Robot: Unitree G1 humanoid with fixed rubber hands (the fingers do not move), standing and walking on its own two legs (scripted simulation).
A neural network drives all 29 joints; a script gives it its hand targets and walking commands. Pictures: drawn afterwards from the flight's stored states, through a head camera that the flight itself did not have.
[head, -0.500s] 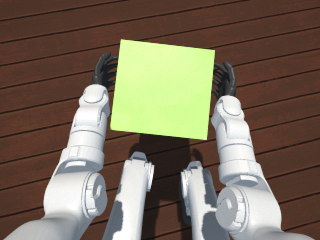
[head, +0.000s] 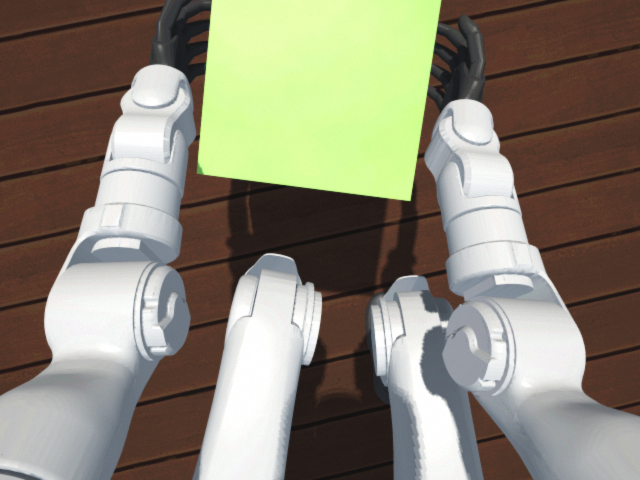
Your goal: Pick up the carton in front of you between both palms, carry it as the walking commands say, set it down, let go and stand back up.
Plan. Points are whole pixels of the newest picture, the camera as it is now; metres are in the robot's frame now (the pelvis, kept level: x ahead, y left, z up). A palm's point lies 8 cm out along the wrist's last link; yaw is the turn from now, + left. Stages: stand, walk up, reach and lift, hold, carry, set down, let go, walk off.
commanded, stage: set down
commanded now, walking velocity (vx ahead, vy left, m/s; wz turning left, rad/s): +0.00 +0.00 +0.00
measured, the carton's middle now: (314, 108) +0.50 +0.09 -0.23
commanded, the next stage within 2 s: none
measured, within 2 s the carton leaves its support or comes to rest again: rests again in 0.62 s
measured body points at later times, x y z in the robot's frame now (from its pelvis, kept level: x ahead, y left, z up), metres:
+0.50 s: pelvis +0.00 +0.00 -0.04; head +0.34 +0.05 +0.25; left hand +0.50 +0.24 -0.20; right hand +0.53 -0.06 -0.20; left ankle +0.12 +0.12 -0.39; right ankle +0.10 -0.12 -0.39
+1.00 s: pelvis +0.00 +0.00 -0.05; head +0.34 +0.05 +0.23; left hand +0.50 +0.24 -0.22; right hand +0.53 -0.07 -0.22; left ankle +0.12 +0.12 -0.39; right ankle +0.10 -0.12 -0.39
